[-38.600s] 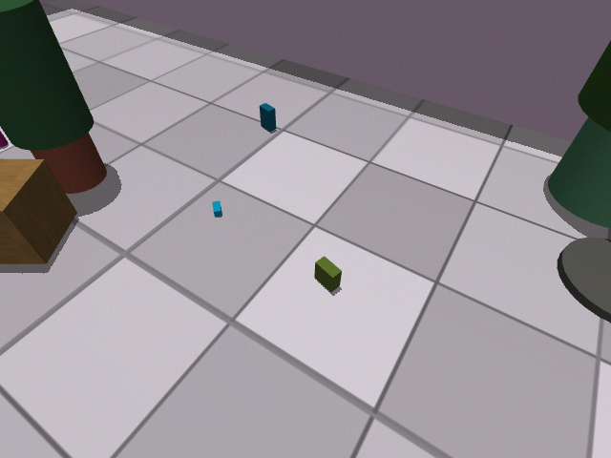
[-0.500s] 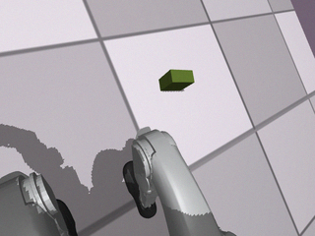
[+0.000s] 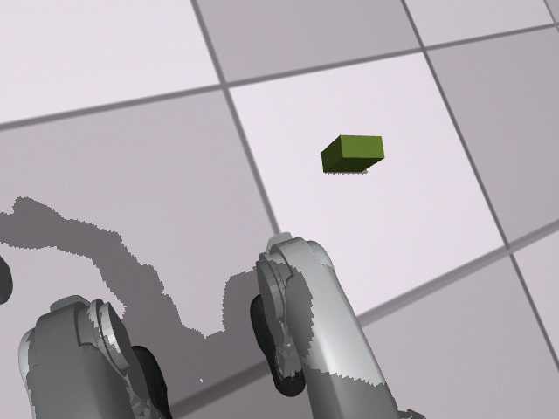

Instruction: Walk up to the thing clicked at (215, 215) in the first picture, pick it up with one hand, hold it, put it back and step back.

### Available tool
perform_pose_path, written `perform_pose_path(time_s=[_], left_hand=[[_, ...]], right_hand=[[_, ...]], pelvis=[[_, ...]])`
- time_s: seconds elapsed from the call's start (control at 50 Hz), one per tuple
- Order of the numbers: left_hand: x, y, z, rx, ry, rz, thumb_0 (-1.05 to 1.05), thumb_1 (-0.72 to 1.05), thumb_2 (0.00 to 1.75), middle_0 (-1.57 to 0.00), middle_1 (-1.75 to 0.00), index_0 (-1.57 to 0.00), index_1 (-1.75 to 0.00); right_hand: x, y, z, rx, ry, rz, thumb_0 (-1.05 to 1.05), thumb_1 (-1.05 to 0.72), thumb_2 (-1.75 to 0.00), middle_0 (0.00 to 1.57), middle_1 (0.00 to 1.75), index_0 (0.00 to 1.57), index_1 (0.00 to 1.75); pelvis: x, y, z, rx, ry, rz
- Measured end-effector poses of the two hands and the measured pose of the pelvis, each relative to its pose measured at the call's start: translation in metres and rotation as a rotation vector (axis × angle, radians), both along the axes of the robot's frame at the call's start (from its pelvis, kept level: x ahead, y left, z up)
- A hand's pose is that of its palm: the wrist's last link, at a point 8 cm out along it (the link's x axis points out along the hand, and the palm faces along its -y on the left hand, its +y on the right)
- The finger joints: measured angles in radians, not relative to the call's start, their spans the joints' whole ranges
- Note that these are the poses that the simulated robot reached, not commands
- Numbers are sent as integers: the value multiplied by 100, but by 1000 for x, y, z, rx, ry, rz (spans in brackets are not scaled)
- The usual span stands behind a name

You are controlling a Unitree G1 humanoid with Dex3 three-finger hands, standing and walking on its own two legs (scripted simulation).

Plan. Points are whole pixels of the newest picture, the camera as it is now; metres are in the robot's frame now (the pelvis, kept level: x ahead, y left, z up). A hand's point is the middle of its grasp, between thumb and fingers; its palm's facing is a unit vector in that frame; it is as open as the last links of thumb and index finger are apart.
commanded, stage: lift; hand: left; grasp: from above
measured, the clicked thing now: out of the picture +0.48 +0.33 -0.19
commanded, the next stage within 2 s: hold in 1.46 s
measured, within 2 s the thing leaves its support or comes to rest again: neither
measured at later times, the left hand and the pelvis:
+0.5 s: hand out of the picture +0.41 +0.31 +0.02, palm faces -0.16 -0.36 -0.92, open 6.1 cm; pelvis +0.00 -0.01 +0.10, yaw +5 degrees
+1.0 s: hand out of the picture +0.37 +0.27 +0.22, palm faces -0.21 -0.37 -0.90, open 6.8 cm; pelvis +0.05 -0.02 +0.30, yaw +7 degrees
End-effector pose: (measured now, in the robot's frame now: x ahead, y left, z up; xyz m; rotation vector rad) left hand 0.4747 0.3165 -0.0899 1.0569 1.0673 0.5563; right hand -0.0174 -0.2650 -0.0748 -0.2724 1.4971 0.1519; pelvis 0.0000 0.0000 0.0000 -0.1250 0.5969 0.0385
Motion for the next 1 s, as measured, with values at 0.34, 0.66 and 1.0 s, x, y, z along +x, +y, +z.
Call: perform_pose_path(time_s=[0.34,0.66,1.0], left_hand=[[-48,10,108,41,9,-39,-12,29,17,-73,-11,-124,-33],[-91,-22,233,53,20,-105,-12,26,19,-76,-8,-118,-30],[-99,-42,370,49,86,-55,-9,20,30,-74,-15,-114,-38]], right_hand=[[72,-4,13,-4,-216,-61,0,-92,-90,19,30,20,30],[125,-3,115,-55,-383,-109,1,-92,-90,19,30,20,30],[173,-6,255,-89,-478,-150,1,-90,-90,20,30,20,30]], pelvis=[[0,-2,52,56,17,36],[4,-11,165,90,-47,49],[48,-16,296,112,-211,76]])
